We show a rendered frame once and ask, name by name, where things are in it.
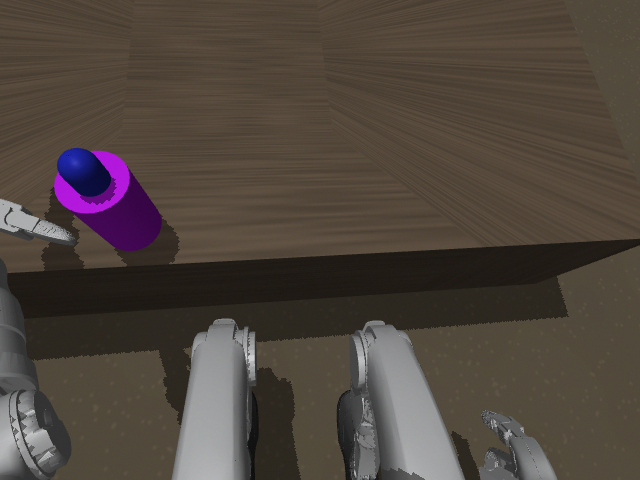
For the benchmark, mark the right robot foot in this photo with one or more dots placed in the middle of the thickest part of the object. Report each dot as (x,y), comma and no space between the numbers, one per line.
(346,432)

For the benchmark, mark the left robot hand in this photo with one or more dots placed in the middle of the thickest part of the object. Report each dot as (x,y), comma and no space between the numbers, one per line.
(17,221)

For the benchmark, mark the bottle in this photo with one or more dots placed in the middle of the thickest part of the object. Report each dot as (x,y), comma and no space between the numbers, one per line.
(99,188)

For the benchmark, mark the left robot arm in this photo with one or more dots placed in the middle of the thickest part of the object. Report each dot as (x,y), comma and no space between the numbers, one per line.
(34,443)

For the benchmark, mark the right robot hand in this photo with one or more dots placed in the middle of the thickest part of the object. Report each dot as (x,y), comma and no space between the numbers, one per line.
(526,461)

